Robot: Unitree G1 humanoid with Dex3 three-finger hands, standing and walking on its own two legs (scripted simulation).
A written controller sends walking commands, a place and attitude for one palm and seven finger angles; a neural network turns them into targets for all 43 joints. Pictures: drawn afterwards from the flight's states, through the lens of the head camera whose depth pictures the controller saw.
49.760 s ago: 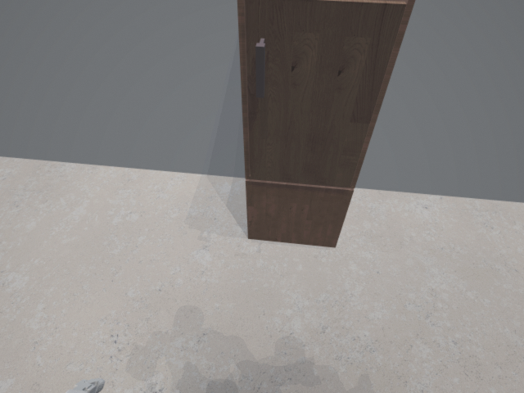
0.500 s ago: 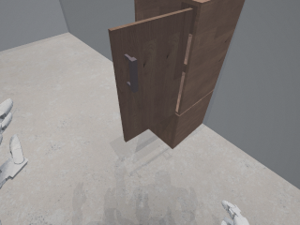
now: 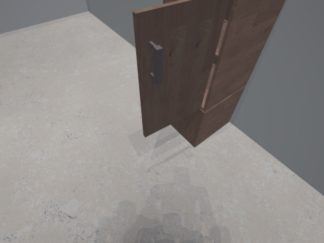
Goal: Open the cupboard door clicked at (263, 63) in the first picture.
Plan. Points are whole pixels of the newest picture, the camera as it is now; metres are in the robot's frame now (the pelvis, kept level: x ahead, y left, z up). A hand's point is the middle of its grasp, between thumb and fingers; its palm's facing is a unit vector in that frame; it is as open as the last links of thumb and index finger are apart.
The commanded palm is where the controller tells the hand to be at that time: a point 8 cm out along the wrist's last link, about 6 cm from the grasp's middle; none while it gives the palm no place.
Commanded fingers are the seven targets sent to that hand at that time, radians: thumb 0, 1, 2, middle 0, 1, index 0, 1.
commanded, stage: let the arm hang, fingers relaxed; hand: left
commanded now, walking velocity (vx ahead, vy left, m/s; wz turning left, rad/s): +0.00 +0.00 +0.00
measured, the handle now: (154, 63) +0.63 +0.07 +0.09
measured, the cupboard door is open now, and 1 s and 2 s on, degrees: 85 85 85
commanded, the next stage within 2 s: look to check the result in 0.60 s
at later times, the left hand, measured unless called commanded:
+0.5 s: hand out of the picture +0.08 +0.22 -0.16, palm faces +0.00 -0.96 -0.28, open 7.4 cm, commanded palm none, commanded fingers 0.00 0.90 0.90 -0.20 -0.30 -0.20 -0.30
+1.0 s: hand out of the picture +0.10 +0.24 -0.15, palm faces -0.03 -0.94 -0.35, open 7.4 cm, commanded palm none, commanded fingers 0.00 0.90 0.90 -0.20 -0.30 -0.20 -0.30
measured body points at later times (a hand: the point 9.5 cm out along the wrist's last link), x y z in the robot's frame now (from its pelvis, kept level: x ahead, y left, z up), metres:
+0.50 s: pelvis +0.01 +0.00 +0.00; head +0.02 -0.01 +0.45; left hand +0.08 +0.27 -0.14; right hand +0.04 -0.26 -0.15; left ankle +0.06 +0.11 -0.74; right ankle +0.01 -0.10 -0.74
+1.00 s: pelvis +0.03 +0.00 +0.01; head +0.06 -0.02 +0.46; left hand +0.10 +0.29 -0.12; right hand +0.10 -0.29 -0.14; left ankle +0.06 +0.11 -0.74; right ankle +0.01 -0.10 -0.74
